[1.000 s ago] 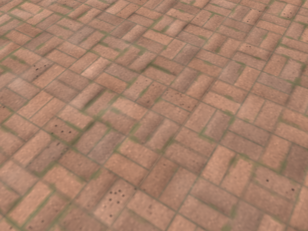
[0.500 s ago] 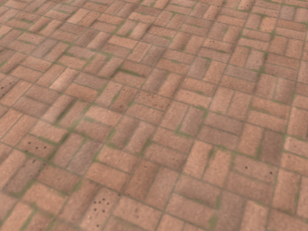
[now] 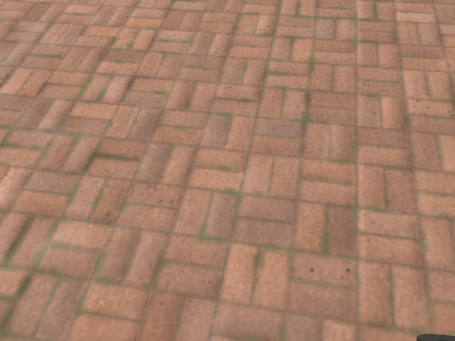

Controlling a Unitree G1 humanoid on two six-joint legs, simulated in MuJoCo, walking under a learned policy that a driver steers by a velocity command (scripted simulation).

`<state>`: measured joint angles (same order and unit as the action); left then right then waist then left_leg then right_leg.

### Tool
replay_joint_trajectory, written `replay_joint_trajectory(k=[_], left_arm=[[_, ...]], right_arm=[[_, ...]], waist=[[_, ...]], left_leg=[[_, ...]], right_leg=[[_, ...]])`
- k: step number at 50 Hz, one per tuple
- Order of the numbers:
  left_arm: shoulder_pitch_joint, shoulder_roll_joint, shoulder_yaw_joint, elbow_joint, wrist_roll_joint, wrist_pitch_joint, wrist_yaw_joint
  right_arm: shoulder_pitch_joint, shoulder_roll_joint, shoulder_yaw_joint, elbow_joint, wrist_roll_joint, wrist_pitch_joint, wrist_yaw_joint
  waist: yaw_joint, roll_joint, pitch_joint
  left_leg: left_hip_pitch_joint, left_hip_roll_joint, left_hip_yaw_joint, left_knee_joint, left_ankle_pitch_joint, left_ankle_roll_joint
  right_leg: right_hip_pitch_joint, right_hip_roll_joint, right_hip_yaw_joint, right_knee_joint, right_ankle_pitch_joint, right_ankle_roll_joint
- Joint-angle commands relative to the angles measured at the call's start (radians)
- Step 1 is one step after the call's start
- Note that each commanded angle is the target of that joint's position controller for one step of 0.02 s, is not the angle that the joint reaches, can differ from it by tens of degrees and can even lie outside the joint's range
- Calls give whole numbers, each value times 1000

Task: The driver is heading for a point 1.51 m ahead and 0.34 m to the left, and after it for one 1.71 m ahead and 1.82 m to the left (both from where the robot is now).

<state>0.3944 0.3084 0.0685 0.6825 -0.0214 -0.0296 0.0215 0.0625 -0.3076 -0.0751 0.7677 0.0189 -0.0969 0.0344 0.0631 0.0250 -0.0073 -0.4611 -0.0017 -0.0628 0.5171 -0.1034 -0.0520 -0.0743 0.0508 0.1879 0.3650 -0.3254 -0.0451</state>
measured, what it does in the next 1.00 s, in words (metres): walks ahead, turning left: left foot, then right foot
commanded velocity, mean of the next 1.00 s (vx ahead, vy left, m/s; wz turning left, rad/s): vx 0.48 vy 0.00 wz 0.37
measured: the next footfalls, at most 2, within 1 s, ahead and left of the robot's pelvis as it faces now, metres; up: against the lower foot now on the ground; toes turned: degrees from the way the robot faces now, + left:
left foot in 0.06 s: +0.14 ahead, +0.13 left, +0.00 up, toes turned -3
right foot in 0.50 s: +0.45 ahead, -0.07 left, +0.00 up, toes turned +14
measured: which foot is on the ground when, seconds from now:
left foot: up 0.00-0.04, down 0.06-0.52, up 0.54-0.98, down 1.00-1.00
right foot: down 0.00-0.08, up 0.10-0.48, down 0.50-1.00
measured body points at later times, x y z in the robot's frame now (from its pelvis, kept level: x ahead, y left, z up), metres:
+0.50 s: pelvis +0.26 +0.02 -0.01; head +0.30 +0.03 +0.43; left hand +0.49 +0.27 -0.06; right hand +0.27 -0.27 -0.14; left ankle +0.10 +0.13 -0.74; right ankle +0.41 -0.08 -0.74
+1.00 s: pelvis +0.51 +0.11 -0.02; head +0.54 +0.14 +0.42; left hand +0.39 +0.39 -0.15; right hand +0.83 +0.01 -0.09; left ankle +0.58 +0.26 -0.74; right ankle +0.41 -0.08 -0.74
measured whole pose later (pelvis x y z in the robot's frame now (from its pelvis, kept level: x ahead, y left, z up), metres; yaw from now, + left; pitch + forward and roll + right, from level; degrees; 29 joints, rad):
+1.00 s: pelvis +0.51 +0.11 -0.02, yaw +28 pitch +2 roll -3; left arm 0.35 0.32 0.09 0.81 -0.03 -0.07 0.00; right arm 0.05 -0.28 -0.04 0.60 0.02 -0.02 0.05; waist 0.08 0.02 0.06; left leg -0.52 0.03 0.03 0.58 -0.11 0.09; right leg 0.09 -0.05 -0.23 0.37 -0.44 0.05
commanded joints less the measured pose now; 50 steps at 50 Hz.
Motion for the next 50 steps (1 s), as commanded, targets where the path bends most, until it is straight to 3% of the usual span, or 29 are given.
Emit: replay_joint_trajectory(k=[1, 2, 3, 4, 5, 6, 7, 8, 9, 11, 17, 19, 22, 24, 25, 26, 27, 28, 29, 30, 31, 32, 34, 37, 42, 46, 48, 49, 50], left_arm=[[-14, 140, 36, -47, 3, -7, -3], [-9, 120, 28, -44, 8, -6, -4], [-13, 81, 13, -47, 17, -7, -3], [15, 31, -5, -82, 19, -18, 2], [40, 54, -3, -101, 4, -34, 9], [-18, 132, 13, -95, -15, -45, 6], [-93, 135, 11, -99, -12, -55, -1], [-141, 118, 7, -106, 5, -67, -5], [-168, 112, 10, -114, 24, -74, -10], [-174, 81, 4, -123, 34, -81, -20], [-355, 14, -27, -166, 25, -93, -35], [-399, 27, -22, -173, 14, -97, -41], [-401, 66, -3, -177, 6, -100, -41], [-293, 103, 20, -151, 8, -103, -32], [-179, 137, 37, -133, 17, -104, -24], [-6, 201, 53, -118, 27, -95, -13], [12, 237, 58, -86, 37, -81, -28], [-31, 127, 36, -100, 28, -79, -32], [-76, 80, 23, -99, 22, -76, -28], [-118, 68, 17, -92, 27, -75, -30], [-145, 51, 14, -79, 32, -74, -31], [-162, 50, 13, -71, 39, -79, -30], [-173, 49, 18, -50, 29, -90, -30], [-170, 90, 34, -18, 23, -96, -27], [-153, 141, 47, 19, 15, -81, -19], [-106, 181, 60, 54, -8, -61, -18], [-87, 208, 66, 65, -18, -47, -16], [-85, 208, 61, 75, -21, -40, -16], [-70, 176, 43, 81, -15, -40, -15]], right_arm=[[-41, -106, -21, -66, 1, -34, 7], [25, -120, -29, -45, -3, -35, 2], [143, -153, -41, -23, -8, -38, -5], [284, -255, -61, -4, -26, -37, -7], [342, -257, -64, 29, -9, -31, 10], [293, -177, -39, 22, 10, -30, 14], [257, -135, -27, 6, 4, -21, 10], [233, -115, -18, -3, -5, -12, 5], [220, -98, -10, -11, -10, -5, -1], [227, -93, -5, -16, -8, 3, -15], [287, -146, -20, 5, 10, 23, -48], [330, -147, -20, 15, 15, 31, -52], [341, -150, -24, 16, 21, 40, -57], [318, -142, -25, 5, 16, 46, -56], [309, -112, -15, -10, 5, 45, -50], [319, -41, 9, -44, -26, 43, -49], [464, 12, 27, -68, 16, 34, -48], [431, -96, 4, -38, 34, 39, -53], [329, -132, -7, -53, 30, 44, -51], [284, -118, -7, -60, 19, 48, -51], [253, -106, -10, -73, 8, 50, -47], [253, -89, -10, -80, 12, 56, -41], [236, -50, -2, -94, 14, 71, -34], [169, -32, 8, -131, 0, 76, -26], [31, -26, 21, -169, 2, 58, 8], [-55, -51, 14, -221, 3, 62, 24], [-18, -75, -2, -229, -5, 68, 23], [91, -102, -21, -207, -7, 70, 17], [258, -151, -50, -159, -2, 74, 3]], waist=[[-32, -198, 35], [-63, -192, 5], [-118, -146, -77], [-133, 96, -199], [-123, 295, -202], [-124, 165, -69], [-129, 98, -3], [-121, 50, 32], [-108, 40, 42], [-88, 79, 28], [-130, 69, 48], [-143, 72, 42], [-117, 87, 35], [-44, 88, -12], [16, 67, -105], [73, -73, -280], [-14, -421, -366], [0, -261, -240], [15, -162, -112], [-6, -89, -48], [-23, -88, -4], [-44, -122, 11], [-56, -129, 29], [-55, -94, 55], [-10, -66, 74], [-1, -70, 91], [-40, -91, 37], [-114, -84, -26], [-199, -61, -109]], left_leg=[[85, 4, 48, -53, -9, 48], [184, -13, 66, -79, -31, 75], [348, 50, -12, -85, -57, 126], [624, 248, -360, -128, -151, 260], [728, 362, -738, -279, -383, 375], [658, 358, -703, -298, -480, 358], [581, 309, -565, -291, -414, 331], [513, 263, -478, -303, -311, 317], [466, 229, -421, -312, -210, 304], [416, 180, -351, -333, -84, 302], [266, 116, -217, -321, 100, 267], [263, 129, -243, -298, 95, 254], [316, 161, -311, -233, 78, 219], [309, 133, -304, -114, 197, 186], [253, 78, -269, 59, 209, 156], [116, 2, -182, 361, -35, 122], [-190, -85, -106, 641, -502, 81], [-285, -5, -128, 755, -444, 73], [-303, 26, -97, 767, -345, 69], [-270, 60, -75, 749, -278, 61], [-253, 83, -73, 707, -240, 57], [-213, 106, -67, 684, -216, 55], [-203, 117, -45, 643, -197, 47], [-247, 130, -39, 514, -112, 31], [-173, 106, 33, 233, 117, 51], [-161, 79, 78, 130, 44, 100], [-33, 14, 126, 108, -65, 143], [138, -27, 142, 63, -62, 174], [405, -51, 129, 24, -6, 205]], right_leg=[[-51, -248, 190, -62, 100, -142], [-58, -216, 165, 12, 209, -123], [-104, -160, 100, 199, 292, -89], [-349, -36, -24, 552, 152, -12], [-613, 34, -50, 788, -233, 33], [-726, -34, -25, 869, -189, 22], [-737, -75, -49, 870, -109, 11], [-732, -100, -73, 825, -45, 11], [-702, -123, -77, 760, 6, 17], [-640, -128, -101, 664, 47, 42], [-465, -58, -158, 257, 283, 106], [-401, -35, -148, 194, 353, 106], [-329, -37, -113, 129, 322, 78], [-160, -37, -133, 76, 284, 33], [29, -95, -98, 79, 269, -10], [295, -288, 96, 107, 189, -72], [481, -483, 561, -26, -55, -209], [384, -459, 557, -71, -192, -184], [262, -417, 375, -77, -112, -152], [150, -372, 254, -95, 39, -142], [75, -337, 170, -119, 132, -141], [18, -315, 98, -147, 181, -135], [-29, -305, 11, -190, 252, -147], [-27, -321, -80, -228, 338, -167], [-3, -292, -253, -230, 393, -125], [107, -328, -310, -173, 489, -92], [131, -332, -335, -42, 797, -78], [100, -319, -355, 102, 912, -65], [-24, -282, -381, 301, 870, -37]])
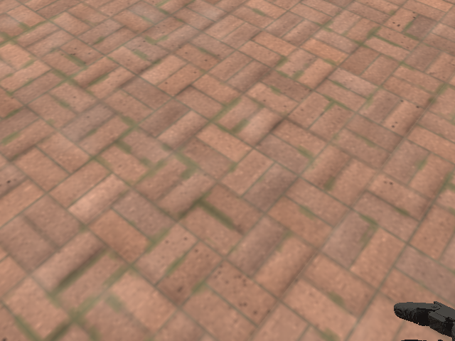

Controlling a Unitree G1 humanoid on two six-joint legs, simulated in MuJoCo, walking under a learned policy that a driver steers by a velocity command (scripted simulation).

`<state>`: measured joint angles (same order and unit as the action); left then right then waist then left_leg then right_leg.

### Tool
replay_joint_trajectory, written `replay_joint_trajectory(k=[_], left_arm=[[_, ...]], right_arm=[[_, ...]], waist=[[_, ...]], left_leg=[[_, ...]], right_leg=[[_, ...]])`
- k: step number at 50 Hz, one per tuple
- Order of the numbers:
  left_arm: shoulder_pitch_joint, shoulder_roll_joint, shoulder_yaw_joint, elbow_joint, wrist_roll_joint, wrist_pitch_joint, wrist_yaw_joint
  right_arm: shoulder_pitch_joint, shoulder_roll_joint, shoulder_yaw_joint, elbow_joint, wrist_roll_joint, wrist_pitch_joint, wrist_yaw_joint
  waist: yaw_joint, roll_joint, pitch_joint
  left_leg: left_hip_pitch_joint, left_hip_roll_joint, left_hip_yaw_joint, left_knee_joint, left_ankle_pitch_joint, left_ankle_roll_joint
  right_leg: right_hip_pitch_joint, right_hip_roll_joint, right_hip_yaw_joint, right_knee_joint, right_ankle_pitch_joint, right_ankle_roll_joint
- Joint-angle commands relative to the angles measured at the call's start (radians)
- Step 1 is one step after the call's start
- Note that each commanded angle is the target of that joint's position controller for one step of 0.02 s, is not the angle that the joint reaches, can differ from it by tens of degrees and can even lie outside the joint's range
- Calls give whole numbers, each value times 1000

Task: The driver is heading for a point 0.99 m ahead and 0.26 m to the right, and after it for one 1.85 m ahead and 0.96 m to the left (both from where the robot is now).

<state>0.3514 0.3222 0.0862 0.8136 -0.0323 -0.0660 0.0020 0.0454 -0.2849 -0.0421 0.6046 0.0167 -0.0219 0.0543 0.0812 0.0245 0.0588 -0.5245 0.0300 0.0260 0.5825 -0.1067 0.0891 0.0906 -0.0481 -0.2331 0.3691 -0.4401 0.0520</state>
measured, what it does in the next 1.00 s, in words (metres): walks ahead, turning right: right foot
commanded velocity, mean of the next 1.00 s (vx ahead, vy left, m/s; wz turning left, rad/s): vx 0.50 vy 0.00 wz -0.38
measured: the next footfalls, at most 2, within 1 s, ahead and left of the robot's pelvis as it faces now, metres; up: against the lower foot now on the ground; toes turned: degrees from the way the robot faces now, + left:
right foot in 0.56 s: +0.46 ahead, -0.14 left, +0.00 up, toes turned -16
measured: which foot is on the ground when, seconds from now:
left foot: down 0.00-0.58, up 0.60-1.00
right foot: down 0.00-0.02, up 0.04-0.54, down 0.56-1.00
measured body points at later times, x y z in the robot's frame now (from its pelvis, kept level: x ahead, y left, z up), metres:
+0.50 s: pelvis +0.27 +0.00 +0.01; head +0.30 -0.01 +0.46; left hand +0.50 +0.20 -0.09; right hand +0.26 -0.29 -0.11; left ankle +0.13 +0.10 -0.72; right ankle +0.42 -0.15 -0.69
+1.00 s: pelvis +0.56 -0.07 +0.01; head +0.59 -0.09 +0.46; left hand +0.75 +0.17 -0.09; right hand +0.66 -0.39 -0.06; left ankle +0.76 -0.02 -0.71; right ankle +0.42 -0.13 -0.72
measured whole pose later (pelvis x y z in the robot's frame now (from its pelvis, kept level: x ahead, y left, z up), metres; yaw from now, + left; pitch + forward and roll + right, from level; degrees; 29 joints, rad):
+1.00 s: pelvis +0.56 -0.07 +0.01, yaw -29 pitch +2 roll -1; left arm 0.35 0.31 0.07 0.71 -0.02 -0.03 0.01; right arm 0.05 -0.29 -0.03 0.67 0.01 -0.11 0.02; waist 0.08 0.03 0.02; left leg -0.52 0.01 -0.09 0.50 -0.02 -0.05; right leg -0.09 0.11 0.20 0.46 -0.39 -0.05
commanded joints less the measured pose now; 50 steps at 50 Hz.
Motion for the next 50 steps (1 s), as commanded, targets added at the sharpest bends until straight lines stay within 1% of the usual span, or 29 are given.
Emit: replay_joint_trajectory(k=[1, 2, 3, 4, 5, 6, 7, 9, 12, 17, 20, 23, 25, 26, 27, 28, 29, 30, 31, 32, 33, 34, 35, 38, 40, 42, 45, 48, 50], left_arm=[[9, 70, -11, -80, 32, -9, 1], [77, 26, -36, -85, 25, -28, -8], [-28, 142, -5, -86, -16, -39, -15], [-102, 139, -6, -114, -36, -43, -18], [-119, 118, -10, -112, -18, -42, -10], [-107, 117, -5, -102, 0, -32, -6], [-62, 109, -4, -83, 0, -16, -7], [-21, 76, -7, -59, -1, 9, -5], [-80, 54, -9, -72, 1, 22, 1], [-195, 15, -24, -104, 9, 7, -23], [-284, -2, -36, -148, 10, 5, -43], [-339, -1, -38, -196, 11, 3, -67], [-312, 20, -27, -213, 9, 9, -77], [-265, 42, -15, -212, 10, 14, -76], [-169, 78, 5, -197, 8, 18, -72], [-14, 130, 35, -164, 7, 20, -59], [105, 215, 61, -143, 6, 33, -35], [47, 267, 65, -173, 3, 24, -33], [63, 181, 41, -183, 10, 15, -38], [33, 142, 29, -181, 17, 6, -37], [-29, 125, 24, -183, 14, -1, -39], [-85, 90, 14, -194, 14, -4, -35], [-113, 83, 9, -210, 26, -4, -30], [-119, 109, 15, -205, 22, -7, -14], [-104, 134, 23, -195, 17, -2, 0], [-82, 141, 25, -185, 12, 8, 8], [-24, 149, 28, -163, 8, 20, 11], [-15, 135, 26, -155, 4, 25, 15], [-42, 120, 24, -162, 9, 29, 15]], right_arm=[[405, -274, -106, 30, -5, 5, -39], [378, -300, -95, 7, -1, -7, -38], [354, -212, -69, 4, -8, -19, -28], [319, -186, -60, 20, -16, -29, -27], [258, -158, -51, 35, -15, -38, -25], [210, -116, -40, 36, -20, -48, -25], [182, -103, -37, 35, -27, -57, -25], [167, -97, -39, 54, -30, -80, -25], [181, -102, -45, 91, -40, -94, -37], [201, -123, -47, 123, -32, -88, -55], [261, -143, -54, 159, -23, -71, -60], [287, -161, -61, 178, -12, -40, -67], [268, -188, -67, 172, -9, -24, -77], [259, -202, -71, 167, -6, -16, -84], [249, -213, -73, 162, -6, -9, -89], [226, -210, -69, 156, -1, -8, -93], [259, -152, -47, 139, -23, -23, -92], [326, -44, -11, 90, -31, -56, -72], [224, -140, -28, 80, -2, -98, -50], [144, -157, -31, 46, 30, -116, -41], [132, -138, -26, 44, 16, -123, -46], [137, -148, -33, 54, -11, -118, -52], [158, -148, -37, 57, -20, -107, -51], [173, -114, -29, 56, -33, -78, -55], [98, -85, -15, 33, -35, -71, -57], [20, -65, -5, 18, -32, -75, -53], [-58, -81, -8, -3, -13, -86, -42], [-48, -126, -28, -6, -6, -99, -33], [45, -148, -45, 17, -5, -108, -35]], waist=[[-229, 118, -294], [-165, 230, -472], [-223, 77, -403], [-205, 71, -247], [-156, 15, -163], [-122, 43, -121], [-93, 69, -110], [-70, 48, -96], [-78, 20, -35], [-124, 14, 8], [-164, -4, 47], [-169, 0, 52], [-132, 38, 1], [-98, 63, -42], [-40, 73, -102], [52, 49, -180], [80, -97, -272], [-31, -302, -377], [48, -153, -417], [39, -98, -276], [-18, 4, -164], [-52, 9, -126], [-79, -24, -104], [-102, -42, -80], [-81, -58, -56], [-45, -86, -55], [-6, -109, -65], [-27, -135, -72], [-87, -157, -86]], left_leg=[[818, 153, -303, -43, -9, 147], [944, 373, -799, -208, -165, 300], [864, 361, -714, -258, -204, 251], [718, 323, -534, -270, -153, 209], [580, 276, -422, -288, -92, 170], [489, 238, -337, -316, -23, 149], [422, 219, -280, -354, 4, 140], [370, 211, -195, -410, 78, 144], [379, 193, -74, -446, 168, 123], [438, 170, 69, -476, 202, 74], [546, 209, 100, -456, 258, 70], [662, 244, 126, -381, 401, 64], [689, 245, 156, -272, 711, 44], [694, 243, 166, -183, 876, 33], [668, 233, 174, -40, 959, 21], [557, 197, 193, 177, 886, -10], [298, 132, 189, 489, 413, -52], [-129, -110, 41, 845, -452, -115], [-235, -59, -154, 883, -442, -88], [-270, -15, -146, 825, -362, -66], [-245, 28, -133, 716, -299, -65], [-191, 60, -128, 623, -262, -76], [-130, 72, -128, 594, -236, -90], [-80, 72, -91, 456, -187, -149], [-62, 53, -71, 299, -70, -176], [1, 16, -61, 126, 86, -181], [60, -25, -71, -8, 183, -176], [85, -23, -115, -75, 110, -139], [198, -24, -98, -113, 54, -97]], right_leg=[[-521, -101, 25, 664, 453, -80], [-734, 53, 202, 952, -165, -49], [-808, 10, 328, 1010, -126, -60], [-844, -25, 311, 977, -56, -74], [-815, -74, 304, 893, 29, -74], [-768, -101, 314, 837, 93, -70], [-703, -113, 326, 823, 147, -63], [-670, -107, 331, 799, 202, -45], [-756, -91, 364, 690, 330, -23], [-757, -63, 299, 405, 561, -31], [-809, -55, 261, 305, 544, -56], [-848, -33, 209, 254, 433, -89], [-754, 22, 149, 249, 336, -125], [-677, 59, 122, 260, 284, -148], [-547, 96, 110, 259, 253, -175], [-305, 125, 130, 180, 312, -218], [-3, -34, 387, 161, 346, -283], [302, -269, 980, 33, 201, -499], [318, -279, 1021, -57, 145, -473], [202, -247, 868, -70, 189, -425], [41, -199, 752, -78, 306, -390], [-61, -163, 670, -88, 406, -371], [-145, -140, 634, -109, 475, -370], [-279, -103, 550, -143, 593, -372], [-343, -60, 488, -144, 578, -343], [-377, -14, 449, -122, 501, -298], [-353, -32, 507, -88, 394, -269], [-265, -77, 611, -3, 322, -245], [-263, -71, 641, 77, 335, -217]])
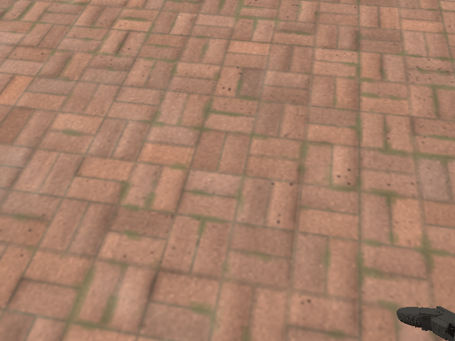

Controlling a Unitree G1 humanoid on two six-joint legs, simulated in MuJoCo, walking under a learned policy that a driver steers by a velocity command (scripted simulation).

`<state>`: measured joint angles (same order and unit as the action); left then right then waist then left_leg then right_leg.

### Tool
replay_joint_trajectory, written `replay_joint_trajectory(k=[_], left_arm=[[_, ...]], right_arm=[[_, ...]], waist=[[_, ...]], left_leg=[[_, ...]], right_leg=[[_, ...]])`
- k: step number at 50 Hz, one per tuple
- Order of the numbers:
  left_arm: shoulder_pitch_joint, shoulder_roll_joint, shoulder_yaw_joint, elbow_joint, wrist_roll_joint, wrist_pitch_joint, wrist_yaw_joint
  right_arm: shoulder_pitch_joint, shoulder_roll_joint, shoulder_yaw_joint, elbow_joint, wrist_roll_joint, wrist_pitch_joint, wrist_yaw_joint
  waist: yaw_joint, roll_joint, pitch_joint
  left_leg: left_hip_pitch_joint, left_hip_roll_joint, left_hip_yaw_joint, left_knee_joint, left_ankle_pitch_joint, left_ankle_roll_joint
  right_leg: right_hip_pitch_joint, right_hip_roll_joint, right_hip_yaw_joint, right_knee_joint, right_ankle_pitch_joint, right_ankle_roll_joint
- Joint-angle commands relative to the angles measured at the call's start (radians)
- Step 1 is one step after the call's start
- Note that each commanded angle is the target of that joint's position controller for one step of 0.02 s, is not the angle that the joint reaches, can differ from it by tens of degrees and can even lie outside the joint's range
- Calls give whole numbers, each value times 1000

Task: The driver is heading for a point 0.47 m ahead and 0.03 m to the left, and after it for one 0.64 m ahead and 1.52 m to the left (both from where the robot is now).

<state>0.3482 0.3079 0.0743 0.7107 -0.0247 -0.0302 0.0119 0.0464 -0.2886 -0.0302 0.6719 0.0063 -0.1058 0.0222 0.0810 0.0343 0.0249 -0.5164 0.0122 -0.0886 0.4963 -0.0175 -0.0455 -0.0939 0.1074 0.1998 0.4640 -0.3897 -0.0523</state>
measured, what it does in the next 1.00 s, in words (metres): walks ahead: left foot, then right foot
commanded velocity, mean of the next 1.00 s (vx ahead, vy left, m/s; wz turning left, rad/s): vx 0.33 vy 0.00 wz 0.06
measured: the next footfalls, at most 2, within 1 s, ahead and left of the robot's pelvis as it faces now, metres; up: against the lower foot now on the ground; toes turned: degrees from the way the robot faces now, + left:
left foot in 0.02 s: +0.19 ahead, +0.13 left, +0.00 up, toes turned -5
right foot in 0.52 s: +0.42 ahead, -0.16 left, +0.00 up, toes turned -7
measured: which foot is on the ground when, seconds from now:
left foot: up 0.00-0.00, down 0.02-0.52, up 0.54-0.96, down 0.98-1.00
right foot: down 0.00-0.04, up 0.06-0.50, down 0.52-1.00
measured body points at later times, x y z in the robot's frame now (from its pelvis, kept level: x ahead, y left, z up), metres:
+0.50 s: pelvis +0.26 -0.01 +0.00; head +0.29 -0.02 +0.45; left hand +0.54 +0.16 -0.06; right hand +0.19 -0.29 -0.13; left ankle +0.15 +0.14 -0.73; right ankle +0.38 -0.15 -0.72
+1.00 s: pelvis +0.39 -0.02 +0.00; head +0.42 +0.01 +0.45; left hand +0.49 +0.28 -0.12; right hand +0.58 -0.28 -0.08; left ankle +0.41 +0.09 -0.73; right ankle +0.38 -0.15 -0.73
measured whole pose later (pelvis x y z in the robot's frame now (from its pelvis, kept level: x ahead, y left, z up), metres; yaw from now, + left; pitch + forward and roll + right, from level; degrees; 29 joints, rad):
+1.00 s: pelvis +0.39 -0.02 +0.00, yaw +8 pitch +1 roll -2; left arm 0.13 0.30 0.08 0.79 -0.02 -0.01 0.01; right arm 0.15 -0.30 -0.08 0.66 0.01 0.06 0.01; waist 0.01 -0.01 0.05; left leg -0.36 0.04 0.04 0.58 -0.22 0.02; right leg -0.22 -0.10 -0.25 0.54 -0.31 0.02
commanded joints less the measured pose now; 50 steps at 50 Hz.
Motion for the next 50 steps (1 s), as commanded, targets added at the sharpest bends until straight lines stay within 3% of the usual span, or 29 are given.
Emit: replay_joint_trajectory(k=[1, 2, 3, 4, 5, 6, 7, 9, 13, 17, 21, 23, 24, 25, 26, 27, 28, 29, 30, 31, 32, 33, 35, 37, 41, 45, 48, 49, 50], left_arm=[[-38, 95, 22, -65, 7, -9, 2], [-12, 27, -3, -80, 25, -11, -1], [130, -15, -18, -112, -11, -21, -4], [104, 97, 1, -77, -23, -19, 2], [-4, 142, 15, -86, -12, -15, 3], [-57, 129, 13, -95, 2, -12, 6], [-91, 113, 13, -107, 13, -15, 3], [-76, 75, 7, -105, 3, -16, -8], [-143, 28, -14, -124, 18, -19, -15], [-259, 5, -30, -141, 15, -37, -32], [-366, 17, -28, -172, 4, -47, -46], [-370, 36, -19, -182, 7, -56, -52], [-322, 55, -9, -169, 15, -62, -52], [-216, 85, 8, -135, 27, -66, -47], [-101, 136, 27, -108, 47, -68, -38], [27, 220, 42, -101, 74, -58, -22], [28, 212, 37, -102, 68, -39, -25], [-3, 141, 22, -104, 50, -27, -25], [-70, 105, 9, -101, 35, -27, -24], [-127, 76, 0, -93, 31, -28, -27], [-182, 58, -3, -89, 31, -31, -29], [-220, 62, 0, -83, 44, -36, -30], [-273, 68, 5, -73, 56, -45, -24], [-278, 82, 12, -54, 53, -45, -10], [-274, 114, 23, -24, 41, -22, 13], [-253, 155, 38, 3, 17, 4, 6], [-255, 161, 44, 20, -9, 17, 4], [-203, 138, 40, 44, -7, 19, 1], [-171, 97, 29, 43, 26, 17, -2]], right_arm=[[140, -172, -73, -34, -5, -30, -9], [283, -225, -87, -24, -19, -30, -19], [345, -303, -105, 14, -27, -15, -10], [319, -201, -85, 0, -7, -13, -4], [282, -145, -69, -2, -4, -9, -7], [237, -124, -59, -3, -15, -3, -5], [215, -102, -51, 6, -19, 0, -5], [206, -78, -43, 22, -20, -6, -8], [235, -125, -55, 61, -1, -10, -10], [263, -159, -59, 92, 9, 5, -13], [340, -174, -59, 136, 22, 23, -12], [345, -183, -60, 151, 24, 38, -16], [335, -193, -62, 154, 23, 47, -20], [320, -191, -60, 150, 24, 51, -24], [316, -160, -48, 136, 13, 46, -26], [337, -73, -17, 97, -26, 34, -25], [477, -45, -6, 124, -2, 30, -26], [418, -153, -39, 138, 23, 40, -30], [346, -154, -45, 113, 32, 50, -33], [329, -134, -46, 119, 22, 66, -41], [332, -123, -51, 121, 14, 87, -47], [351, -104, -51, 122, 13, 109, -52], [353, -80, -54, 103, 12, 135, -59], [302, -73, -55, 68, 5, 143, -58], [205, -66, -51, 12, 2, 145, -31], [138, -97, -65, -44, 3, 162, -8], [152, -105, -76, -60, 3, 168, 1], [181, -135, -89, -55, -2, 165, -7], [237, -243, -121, -56, -2, 160, -28]], waist=[[-135, -151, -114], [-181, -17, -258], [-107, 333, -345], [-139, 191, -263], [-163, 103, -144], [-148, 35, -83], [-135, 35, -32], [-103, 83, -21], [-104, 51, -6], [-143, 41, 8], [-175, 46, 31], [-150, 54, 40], [-114, 58, 11], [-53, 48, -58], [-1, 29, -162], [24, -166, -329], [-13, -332, -483], [9, -204, -396], [-17, -185, -261], [-49, -135, -197], [-83, -139, -146], [-112, -159, -124], [-138, -171, -100], [-131, -160, -86], [-100, -136, -89], [-79, -132, -70], [-104, -123, -72], [-108, -76, -87], [-105, 126, -124]], left_leg=[[349, 30, -1, -40, -50, 74], [594, 208, -181, -40, -140, 134], [851, 415, -683, -161, -398, 304], [792, 398, -738, -222, -654, 284], [675, 349, -571, -231, -601, 242], [562, 301, -440, -235, -456, 221], [481, 263, -352, -251, -341, 227], [412, 212, -234, -288, -215, 225], [409, 226, -138, -341, -55, 273], [405, 194, -25, -352, 18, 249], [446, 218, -19, -323, 41, 231], [484, 233, -43, -269, 136, 212], [496, 219, -36, -197, 261, 190], [476, 176, -7, -73, 402, 159], [374, 117, 24, 96, 331, 112], [90, 13, 75, 434, -141, 43], [-64, -57, -8, 656, -671, 11], [-99, -11, -55, 742, -638, 1], [-159, 18, -16, 745, -595, -2], [-141, 52, 1, 711, -534, -12], [-84, 73, 9, 672, -484, -21], [-7, 72, 27, 673, -431, -32], [26, 68, 43, 641, -366, -48], [11, 83, 42, 553, -292, -45], [62, 91, 70, 364, -178, -19], [75, 77, 104, 249, -256, 16], [175, 35, 151, 57, -192, 66], [267, 17, 130, -34, -60, 97], [435, 150, -75, -93, 330, 164]], right_leg=[[-114, -176, 171, 109, 305, -80], [-226, -103, 78, 398, 129, -40], [-580, 10, -32, 713, -235, 19], [-687, -72, 0, 828, -167, 32], [-699, -100, -24, 844, -73, 33], [-661, -129, -52, 820, -9, 36], [-646, -150, -49, 770, 34, 36], [-575, -176, -65, 694, 72, 34], [-601, -199, -112, 499, 143, 54], [-533, -194, -164, 254, 332, 61], [-472, -162, -189, 122, 365, 47], [-431, -143, -184, 60, 320, 25], [-350, -121, -193, 17, 328, 10], [-183, -97, -211, -37, 402, -14], [45, -164, -168, -18, 587, -46], [390, -429, 80, 79, 952, -137], [490, -588, 322, 32, 974, -261], [372, -527, 231, 0, 910, -232], [266, -481, 106, -19, 893, -202], [151, -439, 33, -56, 854, -181], [30, -409, -31, -104, 803, -169], [-76, -393, -83, -150, 779, -168], [-156, -395, -150, -202, 741, -188], [-153, -404, -192, -226, 681, -190], [-118, -409, -263, -233, 572, -180], [-45, -452, -261, -176, 507, -161], [-25, -436, -293, -50, 483, -93], [-55, -388, -328, 47, 428, -38], [-206, -286, -412, 300, 253, 49]])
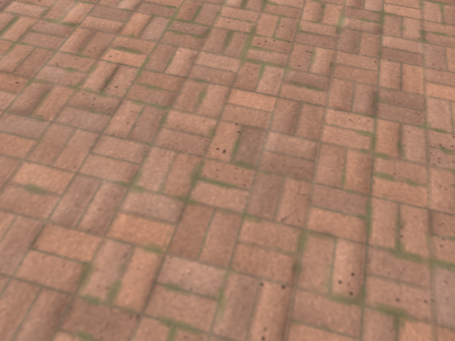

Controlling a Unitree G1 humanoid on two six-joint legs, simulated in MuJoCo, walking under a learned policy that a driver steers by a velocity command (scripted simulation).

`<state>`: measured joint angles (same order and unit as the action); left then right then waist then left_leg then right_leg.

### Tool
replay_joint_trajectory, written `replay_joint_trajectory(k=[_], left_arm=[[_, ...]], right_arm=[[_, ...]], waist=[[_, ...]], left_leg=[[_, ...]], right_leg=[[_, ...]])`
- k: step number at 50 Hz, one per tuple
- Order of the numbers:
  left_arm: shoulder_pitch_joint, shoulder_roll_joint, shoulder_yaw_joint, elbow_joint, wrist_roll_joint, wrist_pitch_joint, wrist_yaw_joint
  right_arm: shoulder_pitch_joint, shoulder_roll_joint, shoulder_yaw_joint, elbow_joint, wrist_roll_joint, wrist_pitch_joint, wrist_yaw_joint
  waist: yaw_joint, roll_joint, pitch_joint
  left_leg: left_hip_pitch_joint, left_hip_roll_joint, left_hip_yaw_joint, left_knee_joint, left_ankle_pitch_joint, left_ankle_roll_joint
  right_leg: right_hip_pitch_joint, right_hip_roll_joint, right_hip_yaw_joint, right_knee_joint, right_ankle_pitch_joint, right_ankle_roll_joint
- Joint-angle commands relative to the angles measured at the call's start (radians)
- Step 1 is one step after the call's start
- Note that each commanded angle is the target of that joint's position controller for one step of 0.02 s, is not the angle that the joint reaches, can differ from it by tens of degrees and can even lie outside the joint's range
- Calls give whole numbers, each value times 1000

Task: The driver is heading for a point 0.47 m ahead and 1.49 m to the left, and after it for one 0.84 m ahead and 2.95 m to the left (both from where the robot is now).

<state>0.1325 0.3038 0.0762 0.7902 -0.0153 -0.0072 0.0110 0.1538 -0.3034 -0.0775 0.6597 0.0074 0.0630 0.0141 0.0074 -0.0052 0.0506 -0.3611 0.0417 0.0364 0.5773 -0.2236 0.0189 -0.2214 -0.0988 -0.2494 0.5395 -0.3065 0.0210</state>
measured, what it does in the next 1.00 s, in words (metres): steps on the spot, turning left: right foot, then left foot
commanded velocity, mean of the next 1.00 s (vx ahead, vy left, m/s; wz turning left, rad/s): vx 0.01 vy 0.00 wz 0.58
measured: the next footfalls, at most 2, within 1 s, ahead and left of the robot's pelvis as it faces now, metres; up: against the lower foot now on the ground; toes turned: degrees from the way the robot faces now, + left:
right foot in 0.44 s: +0.10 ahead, -0.12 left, +0.00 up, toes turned +21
left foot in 0.86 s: -0.02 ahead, +0.12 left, +0.00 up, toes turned +33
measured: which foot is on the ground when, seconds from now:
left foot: down 0.00-0.44, up 0.46-0.84, down 0.86-1.00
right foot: down 0.00-0.00, up 0.02-0.42, down 0.44-0.86, up 0.88-1.00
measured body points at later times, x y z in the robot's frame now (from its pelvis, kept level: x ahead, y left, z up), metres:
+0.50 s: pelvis +0.03 -0.02 +0.00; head +0.06 -0.03 +0.45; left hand +0.08 +0.29 -0.09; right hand +0.28 -0.25 -0.09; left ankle +0.02 +0.10 -0.71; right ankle +0.07 -0.14 -0.73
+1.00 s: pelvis -0.01 +0.01 +0.01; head +0.01 +0.07 +0.46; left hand -0.05 +0.34 -0.11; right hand +0.29 -0.13 -0.06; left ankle -0.05 +0.10 -0.73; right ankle +0.05 -0.13 -0.65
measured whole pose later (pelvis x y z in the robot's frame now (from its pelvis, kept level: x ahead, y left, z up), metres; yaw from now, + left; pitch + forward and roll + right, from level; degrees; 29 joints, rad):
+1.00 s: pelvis -0.01 +0.01 +0.01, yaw +36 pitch +2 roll -2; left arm 0.11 0.34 0.09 0.75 0.01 0.02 0.03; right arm 0.19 -0.31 -0.07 0.59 0.00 0.03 0.00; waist 0.00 -0.04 0.07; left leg -0.29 -0.03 -0.04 0.50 -0.24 0.04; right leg -0.49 -0.03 0.01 1.10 -0.47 0.06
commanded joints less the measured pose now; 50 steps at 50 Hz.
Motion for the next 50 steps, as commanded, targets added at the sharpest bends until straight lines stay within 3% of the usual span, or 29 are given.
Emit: replay_joint_trajectory(k=[1, 2, 3, 4, 5, 8, 12, 18, 21, 22, 23, 24, 25, 26, 27, 28, 31, 35, 39, 41, 42, 43, 44, 45, 46, 47, 48, 49, 50], left_arm=[[7, 64, 9, -94, 48, -5, 2], [-67, 108, 22, -91, 41, -1, 4], [-79, 110, 24, -97, 15, 3, 5], [-59, 101, 25, -78, 12, 6, 14], [-61, 119, 31, -76, 21, 9, 24], [-29, 101, 31, -65, 17, 10, 24], [-58, 73, 18, -70, 14, 9, 21], [-53, 93, 23, -74, 5, -5, 0], [25, 94, 30, -54, 6, -20, -12], [57, 135, 43, -47, 16, -20, -10], [43, 214, 57, -58, 33, -12, 0], [26, 224, 58, -64, 65, -12, -4], [-32, 166, 40, -94, 58, -17, 1], [-79, 122, 29, -103, 44, -16, 8], [-99, 107, 24, -109, 30, -13, 14], [-95, 100, 19, -109, 18, -11, 19], [-25, 114, 21, -98, 27, 5, 33], [-1, 165, 40, -97, 25, 19, 29], [-14, 197, 52, -97, 8, 21, 9], [-31, 201, 54, -93, -12, 18, 4], [-28, 185, 50, -86, -21, 16, 3], [34, 142, 39, -60, -12, 11, -2], [34, 65, 13, -93, 47, 10, -7], [-63, 89, 18, -141, 42, 6, 4], [-98, 132, 31, -141, 21, 10, 12], [-91, 138, 36, -138, 11, 13, 16], [-72, 138, 40, -118, 18, 15, 23], [-59, 144, 43, -116, 25, 17, 27], [-46, 138, 43, -111, 25, 16, 23]], right_arm=[[130, -312, -84, -66, -26, -18, -26], [152, -236, -65, -67, -30, -41, -14], [121, -220, -56, -64, -26, -59, -12], [70, -198, -54, -67, -9, -66, -16], [24, -170, -44, -75, 7, -62, -23], [-8, -165, -38, -94, -5, -51, -39], [6, -186, -48, -97, 0, -42, -51], [-15, -187, -49, -107, 1, -27, -41], [-51, -175, -44, -116, 17, -16, -44], [-30, -149, -37, -117, 18, -15, -47], [13, -91, -22, -121, 9, -16, -45], [9, -153, -43, -142, 9, -27, -45], [41, -219, -65, -116, 1, -30, -44], [60, -225, -75, -90, 6, -25, -42], [79, -195, -71, -68, 6, -14, -45], [75, -170, -65, -68, 7, -7, -45], [3, -117, -44, -106, 22, -6, -36], [-40, -89, -24, -142, 12, -8, -22], [-11, -108, -29, -146, 14, 0, -8], [32, -108, -35, -137, 14, 6, 0], [73, -113, -42, -121, 13, 7, -1], [116, -153, -58, -109, 11, 6, -11], [153, -281, -87, -125, 9, -1, -29], [137, -288, -77, -150, -29, -28, -17], [121, -240, -65, -144, -34, -51, -8], [77, -212, -56, -132, -22, -63, -12], [35, -187, -49, -133, -5, -63, -18], [6, -176, -41, -136, 6, -60, -25], [2, -170, -35, -140, 3, -56, -31]], waist=[[-28, 371, -172], [-89, 191, -243], [-66, 151, -215], [-37, 96, -194], [-22, 91, -170], [9, 126, -188], [-13, 132, -183], [-26, 174, -151], [23, 168, -152], [21, 115, -164], [-25, -127, -158], [-24, -284, -111], [-35, -184, -97], [-53, -140, -82], [-56, -122, -72], [-40, -123, -57], [11, -145, -63], [45, -166, -104], [33, -183, -110], [-2, -172, -111], [-26, -150, -117], [-32, -46, -136], [-12, 281, -154], [-61, 286, -184], [-74, 176, -170], [-42, 154, -131], [-23, 115, -118], [-9, 129, -108], [1, 142, -121]], left_leg=[[399, 346, -552, -190, 727, 326], [397, 331, -527, -200, 691, 362], [367, 286, -435, -202, 642, 318], [339, 234, -379, -200, 543, 262], [309, 214, -360, -207, 494, 231], [240, 164, -326, -218, 496, 221], [225, 148, -366, -216, 357, 217], [165, 127, -495, -209, 207, 204], [135, 77, -515, -148, 200, 151], [58, 29, -476, -83, 84, 101], [-103, -98, -307, 132, -202, 35], [-222, -167, -191, 350, -425, -15], [-218, -108, -218, 512, -373, -43], [-220, -100, -205, 573, -307, -58], [-238, -95, -190, 615, -254, -77], [-270, -89, -183, 648, -217, -94], [-289, -60, -110, 547, -167, -123], [-193, -8, -58, 340, -190, -127], [-45, -16, 8, 158, -165, -90], [43, -27, 29, -1, -71, -48], [132, -48, 39, -114, 21, -16], [280, -30, -33, -198, 178, 25], [467, 236, -398, -195, 605, 135], [370, 367, -573, -209, 645, 336], [342, 316, -497, -232, 549, 328], [309, 253, -419, -233, 460, 269], [296, 206, -379, -232, 382, 221], [269, 184, -361, -233, 393, 206], [248, 166, -350, -237, 411, 205]], right_leg=[[-388, 90, 75, 498, -362, 64], [-419, 89, 261, 651, -398, 57], [-440, 76, 291, 678, -322, 38], [-446, 58, 306, 645, -244, 31], [-448, 50, 315, 601, -183, 32], [-351, 86, 308, 535, -91, 50], [-294, 107, 325, 334, -54, 68], [-175, 137, 336, 134, -61, 47], [-28, 138, 313, -129, 90, 11], [80, 46, 371, -191, 164, -24], [166, -170, 584, -239, 264, -121], [75, -310, 771, -272, 379, -284], [52, -302, 709, -262, 387, -302], [45, -231, 598, -242, 362, -252], [64, -172, 519, -230, 322, -213], [83, -164, 481, -224, 357, -212], [158, -143, 389, -228, 415, -231], [206, -185, 340, -218, 458, -246], [157, -209, 291, -193, 485, -231], [137, -211, 265, -136, 463, -195], [96, -192, 232, -74, 410, -153], [-9, -144, 163, 56, 278, -78], [-306, -15, 79, 381, -224, 28], [-429, 88, 229, 588, -400, 57], [-436, 63, 295, 671, -348, 49], [-439, 48, 311, 662, -256, 35], [-436, 39, 320, 629, -185, 34], [-417, 45, 320, 613, -131, 42], [-381, 62, 315, 623, -91, 49]])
